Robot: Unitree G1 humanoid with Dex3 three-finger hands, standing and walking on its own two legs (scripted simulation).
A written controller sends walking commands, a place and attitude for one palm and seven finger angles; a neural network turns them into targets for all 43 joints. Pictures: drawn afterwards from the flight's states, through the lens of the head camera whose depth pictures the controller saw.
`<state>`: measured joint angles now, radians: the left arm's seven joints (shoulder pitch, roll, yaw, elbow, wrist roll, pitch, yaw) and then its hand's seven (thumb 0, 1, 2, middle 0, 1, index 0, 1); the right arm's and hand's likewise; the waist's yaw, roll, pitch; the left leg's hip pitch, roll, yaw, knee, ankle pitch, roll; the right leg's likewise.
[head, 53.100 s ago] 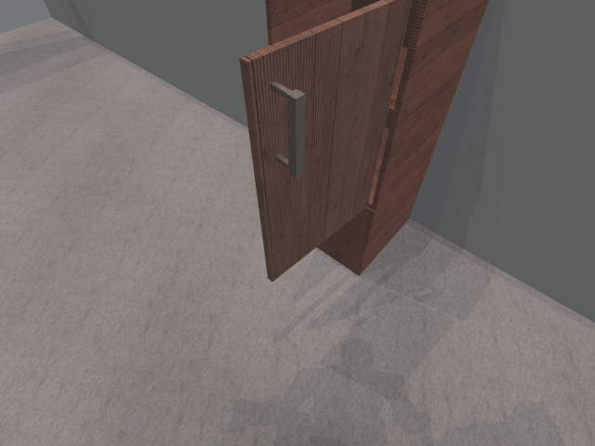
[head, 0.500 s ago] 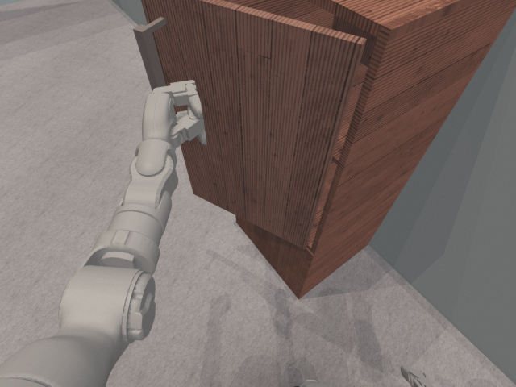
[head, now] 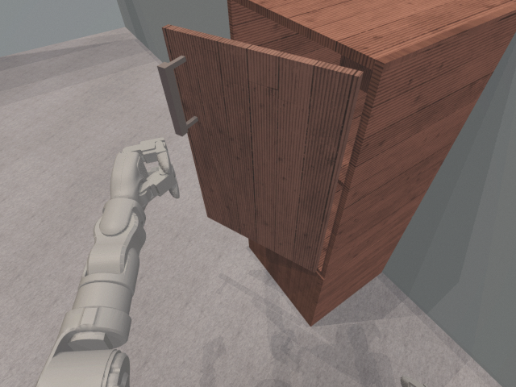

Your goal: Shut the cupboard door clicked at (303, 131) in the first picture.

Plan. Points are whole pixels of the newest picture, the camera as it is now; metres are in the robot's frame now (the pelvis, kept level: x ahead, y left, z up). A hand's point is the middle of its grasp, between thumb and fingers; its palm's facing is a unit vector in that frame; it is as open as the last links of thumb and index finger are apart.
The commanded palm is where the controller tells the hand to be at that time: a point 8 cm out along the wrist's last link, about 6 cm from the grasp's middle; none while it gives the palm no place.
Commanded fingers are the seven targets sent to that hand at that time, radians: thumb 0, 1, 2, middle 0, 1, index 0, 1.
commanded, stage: draw the hand back to the body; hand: left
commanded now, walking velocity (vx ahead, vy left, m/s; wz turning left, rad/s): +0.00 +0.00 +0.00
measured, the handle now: (180, 97) +0.64 +0.19 +0.13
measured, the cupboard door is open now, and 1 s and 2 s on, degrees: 24 24 24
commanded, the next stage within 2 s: step back with the hand held close in 1.22 s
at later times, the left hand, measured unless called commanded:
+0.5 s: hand (85, 239) +0.26 +0.23 +0.16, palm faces +0.36 -0.89 -0.27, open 3.7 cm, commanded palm +0.22 +0.26 +0.17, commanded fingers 0.00 0.90 0.90 -0.64 -0.78 -0.64 -0.78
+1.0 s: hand out of the picture +0.18 +0.29 +0.17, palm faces +0.56 -0.72 -0.40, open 7.0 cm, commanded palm +0.13 +0.32 +0.18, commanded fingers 0.00 0.90 0.90 -0.20 -0.30 -0.20 -0.30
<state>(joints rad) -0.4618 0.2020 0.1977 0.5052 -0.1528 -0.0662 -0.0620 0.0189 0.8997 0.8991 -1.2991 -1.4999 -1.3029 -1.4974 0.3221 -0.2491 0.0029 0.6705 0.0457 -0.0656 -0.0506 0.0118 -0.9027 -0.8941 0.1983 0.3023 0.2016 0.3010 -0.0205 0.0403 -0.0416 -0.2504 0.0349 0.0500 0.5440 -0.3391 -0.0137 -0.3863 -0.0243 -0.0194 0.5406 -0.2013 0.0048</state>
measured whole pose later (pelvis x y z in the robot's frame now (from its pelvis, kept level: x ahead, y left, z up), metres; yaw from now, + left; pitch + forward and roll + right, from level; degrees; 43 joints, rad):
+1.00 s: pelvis +0.01 +0.01 +0.01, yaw +2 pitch -5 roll +0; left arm 0.43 0.32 0.36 -0.34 -0.03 -0.12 0.14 0.02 0.89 0.90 -0.27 -0.37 -0.28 -0.37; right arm 0.20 -0.24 0.00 0.66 0.00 -0.13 -0.09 0.01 -0.90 -0.89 0.20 0.30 0.20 0.30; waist 0.09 0.07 0.04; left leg -0.03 0.02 0.01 0.42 -0.30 0.00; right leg -0.14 -0.04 -0.06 0.41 -0.18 0.02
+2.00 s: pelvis -0.08 +0.01 -0.02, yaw +2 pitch -2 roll +0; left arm 0.44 0.35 0.43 -0.44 0.01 -0.20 0.17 0.01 0.89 0.90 -0.21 -0.30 -0.21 -0.30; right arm 0.24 -0.22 0.02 0.56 0.00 -0.05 -0.08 0.01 -0.90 -0.89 0.20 0.30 0.20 0.30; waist 0.02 -0.02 0.02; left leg -0.40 0.01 0.02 0.78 -0.38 0.03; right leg -0.47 -0.06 -0.02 0.67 -0.17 0.03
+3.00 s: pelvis -0.28 -0.01 -0.01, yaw +7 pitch +0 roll +0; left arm 0.40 0.38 0.39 -0.44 -0.02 -0.19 0.20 0.01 0.89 0.90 -0.21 -0.30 -0.21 -0.30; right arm 0.27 -0.23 0.00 0.67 -0.01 -0.13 -0.09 0.01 -0.90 -0.89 0.20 0.30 0.21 0.30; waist 0.01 -0.06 -0.07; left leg -0.28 0.03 0.05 0.58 -0.32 0.02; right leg -0.29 -0.03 -0.01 0.64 -0.35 0.01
